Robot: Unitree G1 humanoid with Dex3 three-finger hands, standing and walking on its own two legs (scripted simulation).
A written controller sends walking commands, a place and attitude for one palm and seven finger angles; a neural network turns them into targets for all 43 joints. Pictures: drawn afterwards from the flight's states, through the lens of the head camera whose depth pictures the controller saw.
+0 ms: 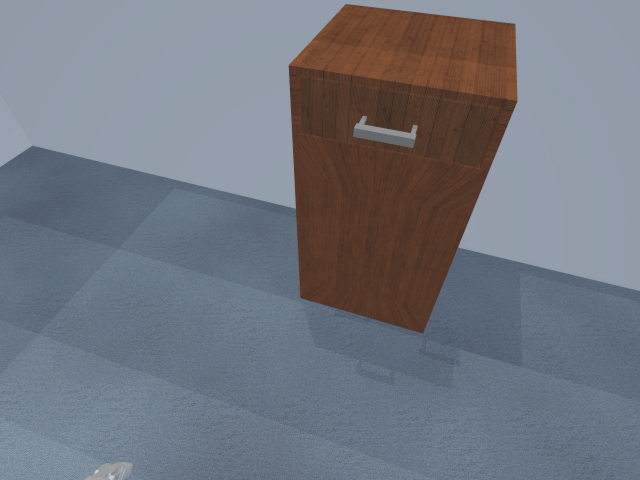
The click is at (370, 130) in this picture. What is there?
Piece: drawer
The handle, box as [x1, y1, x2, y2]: [353, 116, 417, 147]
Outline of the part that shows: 354,127 353,136 412,147 416,134 415,131 417,125 413,125 411,132 408,133 365,125 364,123 366,120 366,116 362,116 359,123 356,123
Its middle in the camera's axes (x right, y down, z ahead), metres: +0.14 -0.23 +0.83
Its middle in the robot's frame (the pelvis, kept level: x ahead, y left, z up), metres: +0.79 -0.10 +0.03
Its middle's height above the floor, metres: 0.80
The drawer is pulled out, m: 0.00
